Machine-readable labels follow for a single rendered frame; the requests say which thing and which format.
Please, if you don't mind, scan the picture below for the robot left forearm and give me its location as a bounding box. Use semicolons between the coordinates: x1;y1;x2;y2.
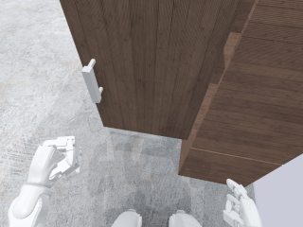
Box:
8;183;53;227

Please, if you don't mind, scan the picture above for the robot right thigh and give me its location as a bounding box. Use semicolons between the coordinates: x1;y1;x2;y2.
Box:
169;213;202;227

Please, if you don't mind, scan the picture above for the cupboard door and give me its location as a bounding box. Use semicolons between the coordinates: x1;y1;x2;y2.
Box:
60;0;243;140

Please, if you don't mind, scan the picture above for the robot right hand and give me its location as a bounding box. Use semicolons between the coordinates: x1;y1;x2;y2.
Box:
223;179;263;227

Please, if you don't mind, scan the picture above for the robot left hand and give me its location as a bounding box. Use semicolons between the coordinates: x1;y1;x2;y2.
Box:
27;135;83;188

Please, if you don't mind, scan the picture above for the right robot shin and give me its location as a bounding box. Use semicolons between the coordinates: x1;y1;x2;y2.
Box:
175;210;186;215

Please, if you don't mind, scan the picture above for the handle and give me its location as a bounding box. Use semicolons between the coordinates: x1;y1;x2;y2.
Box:
81;59;103;103

